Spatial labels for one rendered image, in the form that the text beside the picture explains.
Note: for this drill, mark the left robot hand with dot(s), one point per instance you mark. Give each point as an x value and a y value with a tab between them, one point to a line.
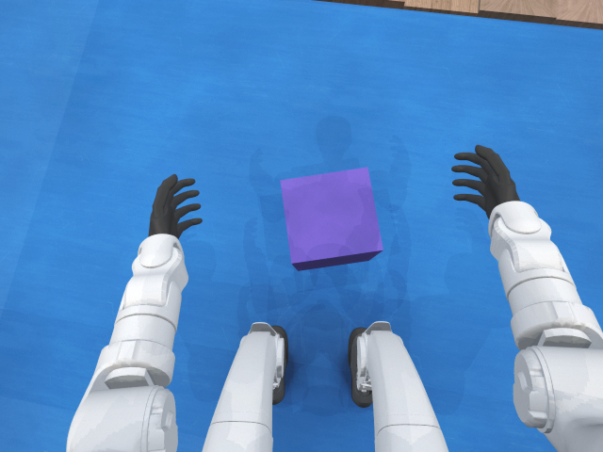
164	217

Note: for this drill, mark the robot right forearm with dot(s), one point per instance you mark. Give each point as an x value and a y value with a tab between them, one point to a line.
545	304

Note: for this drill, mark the carton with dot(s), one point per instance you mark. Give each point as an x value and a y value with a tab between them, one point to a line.
331	219

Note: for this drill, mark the robot left forearm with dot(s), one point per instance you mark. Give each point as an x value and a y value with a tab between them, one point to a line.
140	349

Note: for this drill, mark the right robot upper arm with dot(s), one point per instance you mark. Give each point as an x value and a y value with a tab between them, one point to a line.
559	391

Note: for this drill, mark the right robot hand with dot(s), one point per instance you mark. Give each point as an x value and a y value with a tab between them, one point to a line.
496	185

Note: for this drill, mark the robot left thigh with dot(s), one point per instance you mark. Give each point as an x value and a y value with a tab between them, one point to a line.
242	421

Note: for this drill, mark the robot right foot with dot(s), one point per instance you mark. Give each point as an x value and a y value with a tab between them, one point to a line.
362	398

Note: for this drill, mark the left robot upper arm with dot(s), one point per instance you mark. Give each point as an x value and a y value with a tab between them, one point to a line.
134	419

